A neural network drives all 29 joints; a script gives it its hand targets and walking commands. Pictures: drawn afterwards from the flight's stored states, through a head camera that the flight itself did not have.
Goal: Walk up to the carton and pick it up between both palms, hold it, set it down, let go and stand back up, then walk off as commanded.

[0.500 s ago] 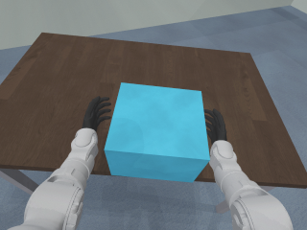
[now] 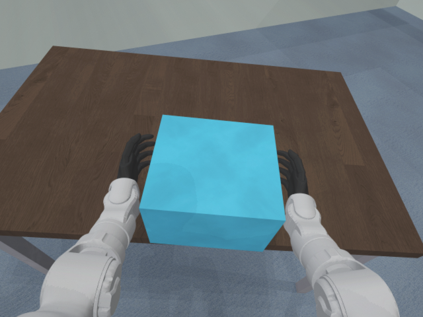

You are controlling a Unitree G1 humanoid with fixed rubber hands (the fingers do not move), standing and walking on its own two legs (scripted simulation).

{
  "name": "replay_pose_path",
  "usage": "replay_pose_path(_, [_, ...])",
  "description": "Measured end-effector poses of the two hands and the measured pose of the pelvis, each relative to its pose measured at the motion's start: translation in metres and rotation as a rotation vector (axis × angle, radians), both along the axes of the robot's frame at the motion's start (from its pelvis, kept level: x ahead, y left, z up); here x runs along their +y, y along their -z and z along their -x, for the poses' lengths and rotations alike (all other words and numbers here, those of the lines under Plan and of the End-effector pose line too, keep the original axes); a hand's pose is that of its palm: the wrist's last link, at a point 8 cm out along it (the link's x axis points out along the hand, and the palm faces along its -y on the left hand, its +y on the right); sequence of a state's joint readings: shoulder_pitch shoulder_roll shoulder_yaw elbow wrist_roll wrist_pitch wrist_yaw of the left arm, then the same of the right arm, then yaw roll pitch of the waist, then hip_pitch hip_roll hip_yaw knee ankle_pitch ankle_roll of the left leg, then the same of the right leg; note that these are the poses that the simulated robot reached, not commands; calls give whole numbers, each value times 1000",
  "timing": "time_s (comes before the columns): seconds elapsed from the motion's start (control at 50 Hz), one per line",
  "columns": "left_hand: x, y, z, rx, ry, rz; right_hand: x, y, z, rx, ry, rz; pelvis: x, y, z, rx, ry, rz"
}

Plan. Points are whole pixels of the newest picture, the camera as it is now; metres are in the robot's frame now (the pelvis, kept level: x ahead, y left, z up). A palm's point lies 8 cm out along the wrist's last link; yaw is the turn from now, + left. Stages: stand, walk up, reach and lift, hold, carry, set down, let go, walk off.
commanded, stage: reach and lift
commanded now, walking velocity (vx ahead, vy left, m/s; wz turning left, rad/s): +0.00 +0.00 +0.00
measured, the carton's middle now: (212, 183) +0.42 +0.01 -0.01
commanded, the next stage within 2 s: none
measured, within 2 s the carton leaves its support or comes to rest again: leaves its support in 0.94 s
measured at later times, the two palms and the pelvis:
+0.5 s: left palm (129, 173) +0.41 +0.18 +0.03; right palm (295, 189) +0.38 -0.16 +0.03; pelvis +0.00 +0.00 +0.01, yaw +0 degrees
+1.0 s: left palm (127, 173) +0.40 +0.18 +0.04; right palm (296, 192) +0.37 -0.16 +0.03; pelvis +0.00 +0.00 +0.01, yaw +0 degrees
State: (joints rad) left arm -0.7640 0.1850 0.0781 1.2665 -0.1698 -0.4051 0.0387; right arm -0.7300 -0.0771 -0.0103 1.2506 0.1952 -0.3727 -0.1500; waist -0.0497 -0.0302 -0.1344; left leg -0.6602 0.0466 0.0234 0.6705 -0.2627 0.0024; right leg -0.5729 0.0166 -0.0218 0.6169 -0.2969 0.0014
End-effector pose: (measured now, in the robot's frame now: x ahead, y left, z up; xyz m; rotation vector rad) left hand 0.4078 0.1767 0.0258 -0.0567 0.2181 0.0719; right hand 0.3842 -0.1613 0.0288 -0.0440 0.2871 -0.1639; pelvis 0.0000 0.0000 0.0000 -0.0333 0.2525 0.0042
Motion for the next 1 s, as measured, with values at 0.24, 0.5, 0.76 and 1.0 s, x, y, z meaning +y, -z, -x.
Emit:
replay_pose_path(0.24, [0,-1,0,-4,1,-16,1,0,0,-4,8,16,0,-1,0,3,0,0])
replay_pose_path(0.5, [-1,-2,2,-23,7,-31,2,-2,2,-27,-5,50,-2,-9,-2,49,-2,-6])
replay_pose_path(0.76, [0,0,0,-17,10,-30,2,-1,0,-22,-5,54,-2,-12,-5,65,-2,-7])
replay_pose_path(1.0, [1,-11,8,-88,12,-52,3,-6,10,-96,-5,55,-1,-14,-1,73,-2,-5])
